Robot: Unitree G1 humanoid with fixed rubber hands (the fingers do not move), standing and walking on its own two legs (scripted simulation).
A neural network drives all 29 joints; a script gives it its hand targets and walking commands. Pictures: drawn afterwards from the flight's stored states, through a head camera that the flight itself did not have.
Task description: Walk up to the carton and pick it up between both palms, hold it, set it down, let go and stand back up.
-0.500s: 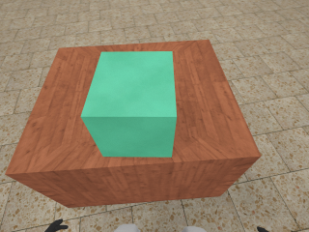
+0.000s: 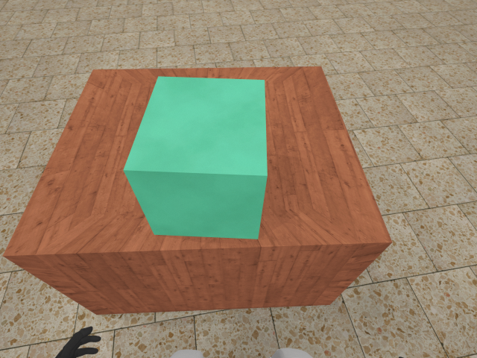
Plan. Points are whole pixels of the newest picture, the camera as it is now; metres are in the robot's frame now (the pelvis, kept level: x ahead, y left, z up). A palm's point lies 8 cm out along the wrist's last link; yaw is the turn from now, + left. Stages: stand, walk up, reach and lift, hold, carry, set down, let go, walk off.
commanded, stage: walk up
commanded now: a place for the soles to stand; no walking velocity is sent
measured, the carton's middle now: (208, 158) +0.54 +0.09 -0.05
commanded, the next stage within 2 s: reach and lift in 1.30 s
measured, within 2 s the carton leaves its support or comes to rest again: neither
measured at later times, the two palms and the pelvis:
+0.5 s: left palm out of the picture +0.09 +0.31 -0.10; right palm out of the picture +0.08 -0.29 -0.11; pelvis +0.00 +0.00 +0.00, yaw +0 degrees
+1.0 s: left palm out of the picture +0.09 +0.31 -0.10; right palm out of the picture +0.07 -0.28 -0.11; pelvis +0.00 +0.01 +0.00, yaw +1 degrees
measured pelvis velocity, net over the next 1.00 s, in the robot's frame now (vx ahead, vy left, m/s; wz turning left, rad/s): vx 0.00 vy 0.01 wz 0.02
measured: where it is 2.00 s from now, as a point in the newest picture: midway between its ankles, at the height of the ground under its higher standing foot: outside the picture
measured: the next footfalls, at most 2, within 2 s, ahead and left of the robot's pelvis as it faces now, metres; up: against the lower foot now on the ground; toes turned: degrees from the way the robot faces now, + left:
none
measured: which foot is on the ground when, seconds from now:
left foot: down 0.00-1.00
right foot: down 0.00-1.00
